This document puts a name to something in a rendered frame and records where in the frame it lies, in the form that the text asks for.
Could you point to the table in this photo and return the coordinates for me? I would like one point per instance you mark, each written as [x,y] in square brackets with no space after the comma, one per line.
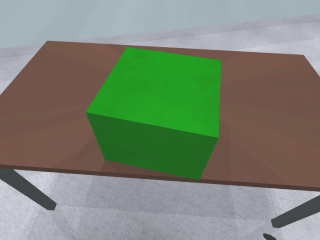
[269,121]

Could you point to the carton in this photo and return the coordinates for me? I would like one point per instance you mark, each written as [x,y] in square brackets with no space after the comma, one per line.
[159,111]

